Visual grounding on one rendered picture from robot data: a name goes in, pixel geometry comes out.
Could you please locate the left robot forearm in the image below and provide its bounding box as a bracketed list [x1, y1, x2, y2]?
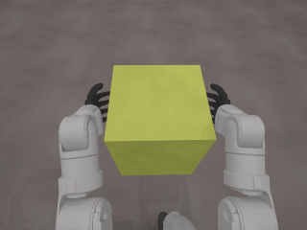
[55, 104, 105, 230]

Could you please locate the right robot forearm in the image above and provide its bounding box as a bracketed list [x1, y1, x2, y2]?
[215, 104, 278, 230]

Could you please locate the right robot hand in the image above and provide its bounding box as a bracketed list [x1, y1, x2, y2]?
[206, 83, 231, 125]

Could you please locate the left robot hand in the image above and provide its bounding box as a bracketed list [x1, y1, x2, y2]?
[84, 83, 110, 122]

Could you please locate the robot right foot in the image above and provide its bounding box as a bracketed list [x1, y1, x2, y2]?
[157, 212, 168, 230]

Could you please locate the robot right upper arm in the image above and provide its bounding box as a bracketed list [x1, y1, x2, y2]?
[218, 196, 278, 230]

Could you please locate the robot left upper arm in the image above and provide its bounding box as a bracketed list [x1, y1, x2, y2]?
[56, 196, 113, 230]

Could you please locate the carton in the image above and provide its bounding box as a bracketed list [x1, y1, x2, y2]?
[104, 65, 217, 176]

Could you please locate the right robot shin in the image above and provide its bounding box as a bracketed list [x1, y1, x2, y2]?
[163, 212, 179, 230]

